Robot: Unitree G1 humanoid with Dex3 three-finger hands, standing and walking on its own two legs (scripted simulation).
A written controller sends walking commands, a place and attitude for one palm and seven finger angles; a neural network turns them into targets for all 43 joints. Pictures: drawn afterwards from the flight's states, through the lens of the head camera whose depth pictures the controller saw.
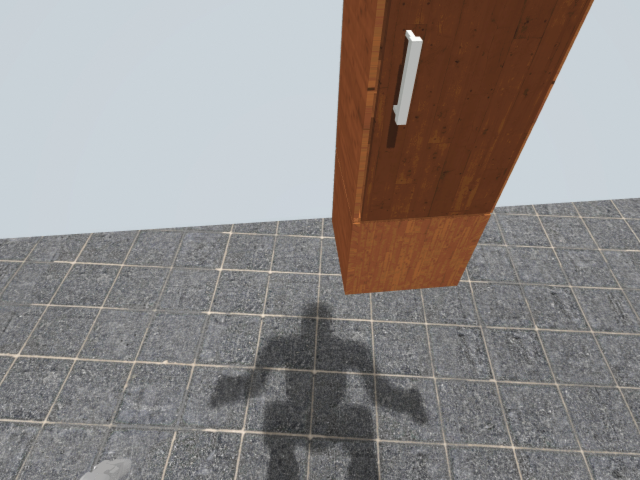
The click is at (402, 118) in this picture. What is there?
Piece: cupboard door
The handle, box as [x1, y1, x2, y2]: [393, 30, 422, 124]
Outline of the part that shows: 410,30 406,30 405,34 409,40 398,103 396,105 393,105 395,121 397,124 405,124 422,42 420,37 416,37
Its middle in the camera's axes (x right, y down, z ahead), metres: +0.18 -0.33 +0.81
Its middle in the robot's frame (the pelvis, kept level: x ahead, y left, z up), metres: +0.85 -0.13 +0.10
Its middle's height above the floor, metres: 0.87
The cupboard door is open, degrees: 0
